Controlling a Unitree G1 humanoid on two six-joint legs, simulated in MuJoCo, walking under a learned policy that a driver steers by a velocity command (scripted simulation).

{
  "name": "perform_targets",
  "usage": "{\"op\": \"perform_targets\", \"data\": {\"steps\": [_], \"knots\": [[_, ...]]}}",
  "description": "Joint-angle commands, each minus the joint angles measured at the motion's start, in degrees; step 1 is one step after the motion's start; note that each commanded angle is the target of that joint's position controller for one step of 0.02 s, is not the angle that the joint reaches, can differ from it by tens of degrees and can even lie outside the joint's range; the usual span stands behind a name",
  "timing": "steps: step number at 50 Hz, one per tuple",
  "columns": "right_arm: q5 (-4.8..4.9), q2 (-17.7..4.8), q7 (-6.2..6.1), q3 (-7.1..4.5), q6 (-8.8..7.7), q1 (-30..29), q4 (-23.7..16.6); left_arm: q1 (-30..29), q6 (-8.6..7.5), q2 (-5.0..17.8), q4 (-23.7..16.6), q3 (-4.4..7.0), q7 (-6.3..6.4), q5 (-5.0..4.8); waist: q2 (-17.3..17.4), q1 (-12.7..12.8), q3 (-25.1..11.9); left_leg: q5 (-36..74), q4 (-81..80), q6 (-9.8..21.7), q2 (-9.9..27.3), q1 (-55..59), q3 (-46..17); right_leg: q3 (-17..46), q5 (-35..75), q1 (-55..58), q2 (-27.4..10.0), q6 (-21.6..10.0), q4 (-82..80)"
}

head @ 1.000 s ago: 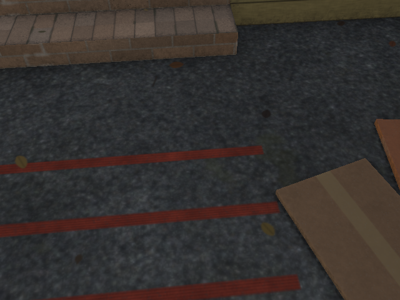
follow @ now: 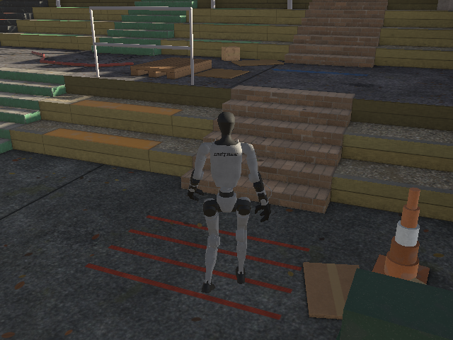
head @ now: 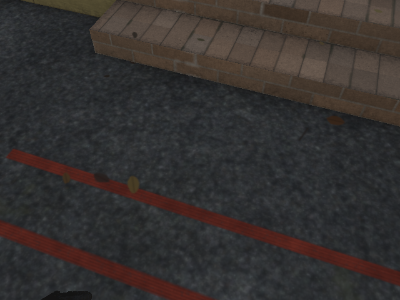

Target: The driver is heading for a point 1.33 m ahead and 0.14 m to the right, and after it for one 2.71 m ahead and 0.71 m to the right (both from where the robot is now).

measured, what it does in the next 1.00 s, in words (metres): walks ahead: left foot, then right foot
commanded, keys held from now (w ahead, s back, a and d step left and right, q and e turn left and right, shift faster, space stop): w+q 0.04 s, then w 0.86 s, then w+e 0.10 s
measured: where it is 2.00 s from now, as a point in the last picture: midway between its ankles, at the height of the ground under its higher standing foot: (185, 158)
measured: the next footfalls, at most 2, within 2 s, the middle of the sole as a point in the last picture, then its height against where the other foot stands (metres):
left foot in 0.42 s outside the picture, level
right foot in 0.96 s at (202, 230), level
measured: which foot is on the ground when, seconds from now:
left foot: up 0.00-0.40, down 0.42-0.98, up 1.00-1.00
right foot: down 0.00-0.42, up 0.44-0.94, down 0.96-1.00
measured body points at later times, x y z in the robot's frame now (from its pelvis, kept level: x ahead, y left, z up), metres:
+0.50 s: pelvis +0.26 +0.08 +0.00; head +0.29 +0.10 +0.45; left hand +0.25 +0.35 -0.14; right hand +0.48 -0.14 -0.08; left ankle +0.32 +0.18 -0.73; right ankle +0.14 -0.09 -0.64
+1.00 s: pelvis +0.54 +0.07 -0.01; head +0.58 +0.07 +0.44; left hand +0.72 +0.33 -0.10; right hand +0.56 -0.21 -0.14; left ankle +0.33 +0.18 -0.70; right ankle +0.66 -0.01 -0.73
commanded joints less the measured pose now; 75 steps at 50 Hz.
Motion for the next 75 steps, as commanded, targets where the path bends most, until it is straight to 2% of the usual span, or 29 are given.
{"op": "perform_targets", "data": {"steps": [1,2,5,10,16,18,20,21,22,23,24,26,27,32,38,43,46,48,49,50,51,52,54,58,68,71,73,74,75], "knots": [[-0.69,-6.6,-0.16,-1.48,-0.98,-3.8,-6.6,7.2,0.41,5.5,-0.8,1.76,0.15,0.16,-1.5,4.6,-4.4,7.9,9.1,-0.8,8.9,-23.9,0.2,23.5,-4.8,22.8,-19.8,-9.7,-15.2],[-0.48,-5.3,0.21,-1.55,-0.63,-2.8,-6.9,6.8,0.34,5.0,-0.2,1.59,0.06,0.86,-3.7,2.9,-3.6,9.0,7.5,-0.6,10.6,-21.0,0.3,18.8,-2.7,18.8,-17.9,-9.1,-16.8],[-0.28,-1.9,0.33,-0.76,0.22,-3.3,-8.0,8.6,-0.40,5.4,2.2,2.03,-0.74,0.11,-4.4,2.2,-1.4,9.8,2.2,-0.7,11.3,-20.7,2.0,11.8,2.4,14.5,-16.2,-11.0,-20.6],[-1.37,-1.9,1.15,0.21,-0.84,-11.2,-11.0,10.4,0.13,8.5,4.2,2.81,-0.75,-0.55,-3.2,3.3,-0.2,22.2,-14.9,-1.3,11.9,-23.0,4.3,4.7,9.2,16.6,-15.4,-11.3,-21.9],[-0.53,-3.1,2.71,0.53,-1.66,-21.8,-14.9,16.2,2.03,11.0,7.1,2.87,-0.73,-1.84,-5.2,6.7,1.8,22.9,-29.0,-0.4,9.3,-18.6,8.8,2.7,6.5,21.3,-16.9,-8.5,-18.7],[-0.71,-4.4,2.99,0.02,-1.85,-21.1,-15.4,16.2,2.87,11.7,7.7,2.97,-0.58,-2.14,-6.1,5.0,1.2,19.2,-32.0,1.2,7.8,-15.4,10.0,2.8,10.5,23.9,-18.3,-7.5,-15.3],[-1.27,-8.3,2.53,-2.36,-1.84,-8.4,-11.6,15.5,3.46,10.7,7.7,2.36,-0.29,-1.90,-5.0,-1.8,-6.1,20.1,-35.6,3.8,4.1,3.3,12.7,-1.5,25.5,21.0,-14.3,-4.7,0.5],[-1.66,-13.1,1.72,-4.10,-1.56,2.6,-9.4,15.2,3.25,8.0,6.2,1.12,-0.06,-0.56,0.8,-6.3,-14.0,21.3,-34.8,7.3,13.2,20.1,1.9,-4.4,15.2,10.0,-11.1,-2.0,18.4],[-1.97,-18.9,1.61,-4.97,-1.30,5.4,-8.8,21.0,1.94,0.7,4.8,-1.09,-0.48,-0.13,16.3,-2.4,-20.0,12.3,-41.9,16.4,26.7,37.0,-26.2,-2.9,-21.2,-13.0,-1.0,1.3,39.0],[-1.59,-13.2,1.82,-3.60,-1.66,6.3,-8.9,18.7,0.70,6.5,5.6,0.20,-0.75,-1.52,10.5,-4.3,-21.2,8.5,-46.7,16.3,27.3,36.2,-32.9,5.9,-25.9,-19.3,-2.7,0.4,46.8],[-1.66,-10.8,1.98,-2.67,-2.02,2.3,-9.3,14.0,0.21,9.0,3.8,1.06,-0.94,-2.85,8.3,-3.3,-13.5,12.2,-46.8,13.9,25.4,30.2,-24.3,5.6,-21.1,-23.0,-5.6,-0.7,47.8],[-1.73,-6.9,2.44,-1.60,-2.15,-5.6,-10.3,10.4,0.67,7.9,3.4,1.15,-0.37,-1.25,2.8,0.3,-6.7,22.6,-49.1,11.5,20.3,16.1,-11.8,4.5,-12.3,-18.4,-9.7,-0.5,41.7],[-2.08,-5.7,2.57,-1.28,-2.41,-7.2,-10.4,11.6,1.43,7.2,3.6,1.30,-0.42,-1.01,3.9,2.3,-6.0,24.7,-51.0,10.9,18.8,11.9,-8.6,5.1,-9.8,-14.6,-11.0,-0.3,39.4],[-1.89,-7.3,1.97,-2.05,-3.66,-5.1,-7.4,8.4,3.73,4.3,2.4,1.02,-0.08,-0.27,1.5,3.6,-1.9,31.4,-56.4,11.8,17.3,7.8,-1.1,4.7,-1.0,-15.9,-11.0,1.8,29.5],[-1.38,-8.9,0.69,-2.30,-2.79,-0.2,-4.0,-3.0,2.94,2.6,-0.6,0.32,-1.12,-0.57,2.0,-0.3,1.3,27.5,-57.5,8.9,15.4,10.1,4.6,2.2,13.4,-14.7,-8.2,1.8,10.0],[-0.91,-9.7,0.32,-2.58,-1.72,3.2,-0.7,-9.2,2.18,3.4,-3.6,0.21,-2.65,-1.08,2.6,-1.7,3.4,28.4,-53.8,8.1,18.9,18.2,3.9,2.0,8.6,-16.1,-6.9,-0.4,3.3],[-0.90,-11.0,-0.02,-2.99,-0.99,1.2,-0.3,-5.3,1.79,5.3,-3.1,0.90,-3.20,-1.03,4.3,1.3,0.5,41.3,-48.2,6.3,19.5,21.4,4.9,-0.3,2.7,-8.8,-4.4,-2.9,1.4],[-1.45,-10.0,-0.45,-2.56,-0.35,-0.2,-0.9,9.3,2.08,9.3,1.3,3.18,-2.60,-0.82,3.2,8.0,-8.9,55.0,-30.3,3.2,14.8,17.0,10.2,-2.6,4.2,12.2,-1.3,-6.0,1.3],[-2.93,-8.0,-0.84,-1.56,-0.47,1.1,-2.5,19.0,2.51,13.9,2.9,4.41,-1.98,-0.67,-5.5,10.4,-16.7,36.8,-11.0,0.8,11.3,3.9,13.2,12.4,6.6,29.4,-12.1,-9.8,2.1],[-2.79,-0.5,0.24,0.52,-1.96,8.5,-2.8,20.2,2.56,16.6,3.6,4.79,-2.61,-0.80,-20.4,5.2,-22.5,-4.2,6.3,-2.8,0.7,-19.6,8.8,42.3,-7.8,46.7,-22.5,-19.6,-6.7],[-1.43,-6.6,0.66,-0.57,-3.56,3.9,-2.7,18.9,2.56,11.3,2.9,3.50,-2.56,-1.55,-13.5,7.8,-20.0,-5.3,12.1,-1.8,3.6,-26.5,1.9,44.5,-14.8,45.9,-21.4,-17.5,-11.2],[-0.06,-9.0,0.97,-1.20,-4.58,-2.4,-4.6,14.9,2.56,9.4,1.8,3.01,-2.24,-1.32,-9.8,7.7,-12.0,0.3,11.5,-0.9,6.1,-29.7,2.9,36.0,-11.2,38.5,-19.6,-15.0,-11.8],[-1.66,-8.3,0.20,-1.39,-5.03,-6.8,-5.6,9.1,2.69,7.7,0.0,2.55,-2.06,-0.51,-1.4,4.4,-5.5,7.9,4.5,-1.1,10.1,-24.7,4.0,25.9,1.6,23.5,-15.7,-13.6,-13.5],[-2.66,-5.9,-0.21,-1.44,-3.02,-6.6,-6.9,9.4,2.43,7.6,-0.3,2.59,-1.24,-0.55,-4.3,1.3,-3.9,11.3,-4.7,-3.6,11.0,-19.1,4.4,19.7,8.1,14.0,-12.6,-14.7,-17.8],[-1.55,-4.9,1.34,-0.69,-4.28,-25.9,-12.9,18.7,4.25,9.8,1.4,3.45,1.08,-1.74,-5.9,7.4,-0.3,30.6,-34.9,-5.5,5.2,-14.5,4.7,19.0,1.6,14.4,-10.0,-10.3,-14.1],[-1.36,-7.0,1.83,-1.39,-5.15,-24.6,-13.0,18.2,4.96,10.3,0.9,3.80,1.54,-1.53,-7.4,5.6,-1.0,24.7,-38.4,-4.1,4.7,-10.3,3.9,23.7,2.3,18.1,-11.6,-9.0,-9.2],[-1.68,-9.2,1.34,-2.58,-5.58,-16.1,-10.8,16.4,5.20,8.6,-0.1,3.35,1.47,-1.27,-7.8,1.0,-4.9,23.2,-41.6,-1.4,5.3,2.4,4.9,23.1,6.7,16.2,-8.5,-6.7,-1.6],[-2.53,-12.0,0.78,-3.48,-5.71,-7.5,-9.9,15.2,4.90,5.6,-1.5,2.21,1.12,-0.55,-4.1,-3.1,-12.2,21.7,-39.7,2.1,13.0,16.8,-1.5,19.4,2.9,9.7,-5.1,-4.8,12.0],[-3.22,-17.1,0.54,-4.93,-4.88,-0.8,-8.4,22.0,4.12,1.4,-3.0,0.93,1.02,-1.56,11.5,-1.8,-20.8,13.6,-41.5,10.6,26.1,38.1,-23.1,10.9,-16.3,-10.1,3.0,-0.7,30.7]]}}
